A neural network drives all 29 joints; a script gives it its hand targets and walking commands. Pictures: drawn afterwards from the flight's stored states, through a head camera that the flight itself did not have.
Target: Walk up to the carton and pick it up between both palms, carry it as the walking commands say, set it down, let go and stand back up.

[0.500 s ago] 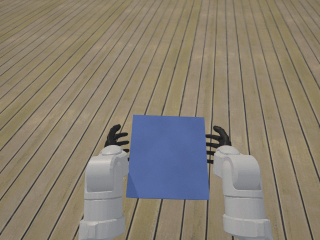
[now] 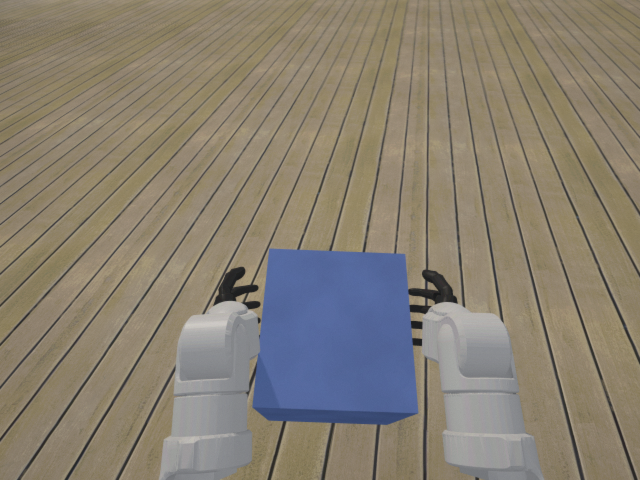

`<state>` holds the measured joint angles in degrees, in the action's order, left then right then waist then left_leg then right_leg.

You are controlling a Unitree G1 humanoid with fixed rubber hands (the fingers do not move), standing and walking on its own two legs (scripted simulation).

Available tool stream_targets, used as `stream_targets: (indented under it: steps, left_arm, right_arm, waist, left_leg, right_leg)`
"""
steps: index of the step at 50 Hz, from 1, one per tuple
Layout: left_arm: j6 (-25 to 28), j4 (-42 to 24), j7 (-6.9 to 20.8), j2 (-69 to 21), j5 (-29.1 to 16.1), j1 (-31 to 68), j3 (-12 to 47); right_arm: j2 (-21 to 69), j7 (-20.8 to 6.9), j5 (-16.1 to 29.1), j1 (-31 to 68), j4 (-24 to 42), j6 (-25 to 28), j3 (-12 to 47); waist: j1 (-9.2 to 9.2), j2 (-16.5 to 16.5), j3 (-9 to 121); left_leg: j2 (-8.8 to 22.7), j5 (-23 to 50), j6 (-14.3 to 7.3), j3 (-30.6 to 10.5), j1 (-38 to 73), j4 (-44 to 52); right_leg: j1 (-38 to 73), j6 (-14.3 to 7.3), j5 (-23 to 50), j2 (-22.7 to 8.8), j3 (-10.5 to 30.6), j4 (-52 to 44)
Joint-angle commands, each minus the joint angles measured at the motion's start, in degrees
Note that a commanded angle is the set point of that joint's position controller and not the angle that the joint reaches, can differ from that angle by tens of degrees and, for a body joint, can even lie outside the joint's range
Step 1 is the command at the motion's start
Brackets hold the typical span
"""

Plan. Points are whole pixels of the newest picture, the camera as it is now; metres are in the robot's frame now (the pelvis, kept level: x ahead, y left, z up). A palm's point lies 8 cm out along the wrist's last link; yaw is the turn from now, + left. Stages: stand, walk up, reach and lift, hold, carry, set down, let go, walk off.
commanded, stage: carry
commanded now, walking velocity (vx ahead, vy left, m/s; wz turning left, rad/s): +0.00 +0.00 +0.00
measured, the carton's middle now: (332, 342) +0.33 +0.00 -0.01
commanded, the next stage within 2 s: none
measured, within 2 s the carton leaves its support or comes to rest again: neither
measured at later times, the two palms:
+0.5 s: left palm (226, 352) +0.26 +0.13 +0.09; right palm (453, 357) +0.26 -0.13 +0.08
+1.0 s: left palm (211, 378) +0.24 +0.14 +0.07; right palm (447, 375) +0.24 -0.12 +0.06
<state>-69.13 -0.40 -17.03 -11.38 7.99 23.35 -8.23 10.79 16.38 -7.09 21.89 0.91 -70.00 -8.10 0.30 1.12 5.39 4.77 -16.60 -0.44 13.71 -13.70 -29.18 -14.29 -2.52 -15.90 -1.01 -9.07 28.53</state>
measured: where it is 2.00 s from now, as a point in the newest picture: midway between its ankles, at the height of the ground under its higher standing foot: outside the picture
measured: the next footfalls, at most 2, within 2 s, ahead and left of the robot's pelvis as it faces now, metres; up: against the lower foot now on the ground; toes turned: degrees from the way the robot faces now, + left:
none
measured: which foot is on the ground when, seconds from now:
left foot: down 0.00-1.00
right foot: down 0.00-1.00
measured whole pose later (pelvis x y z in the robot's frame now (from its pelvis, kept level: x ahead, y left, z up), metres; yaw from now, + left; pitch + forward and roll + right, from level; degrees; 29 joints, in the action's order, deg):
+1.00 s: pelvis -0.05 +0.00 +0.00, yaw +1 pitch +2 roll -1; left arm -56.0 2.8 -6.9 -9.0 10.3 15.9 -6.7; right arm 8.6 8.0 -9.1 14.5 -2.8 -56.4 -5.4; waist 0.3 1.3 6.5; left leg 4.8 -12.9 -1.8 12.9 -19.1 -30.3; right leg -18.6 -2.8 -11.7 -1.3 -10.1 28.3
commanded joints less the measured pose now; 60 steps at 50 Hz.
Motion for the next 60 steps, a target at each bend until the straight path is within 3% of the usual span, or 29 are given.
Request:
stream_targets:
  steps: [1, 22, 50, 60]
  left_arm:
    - [0.3, -0.5, 25.6, -64.3, -25.5, 28.2, 33.8]
    - [5.0, 3.6, 26.1, -62.7, -22.6, 26.5, 31.2]
    - [15.3, -0.4, 25.2, -52.9, -17.0, 16.3, 32.0]
    - [15.5, -1.8, 25.0, -51.5, -17.1, 15.0, 32.6]
  right_arm:
    - [60.6, -23.7, 25.4, 32.9, 3.3, 1.7, 34.6]
    - [59.2, -24.0, 23.0, 31.2, -0.1, 6.5, 33.5]
    - [50.0, -23.3, 17.1, 19.8, 2.3, 17.0, 33.7]
    - [48.7, -22.9, 17.1, 18.5, 3.9, 17.2, 34.4]
  waist:
    - [-0.06, -1.2, 16.3]
    - [0.13, -1.4, 14.6]
    - [-0.19, 0.1, 14.7]
    - [-0.21, 0.1, 14.4]
  left_leg:
    - [6.0, 13.0, 2.2, -5.1, 7.3, 3.1]
    - [5.2, 7.9, 1.9, -6.6, 5.1, 3.4]
    - [6.5, 7.5, 0.7, -8.7, 0.7, 3.9]
    - [6.2, 6.7, 0.5, -9.0, 0.4, 4.3]
  right_leg:
    - [3.6, -1.4, 20.2, -8.8, 6.0, -4.5]
    - [-1.7, -1.7, 6.5, -8.7, 8.2, -8.2]
    - [-0.8, -0.3, 7.0, -7.4, 6.6, -5.6]
    - [-0.8, -0.3, 6.2, -7.2, 6.5, -6.2]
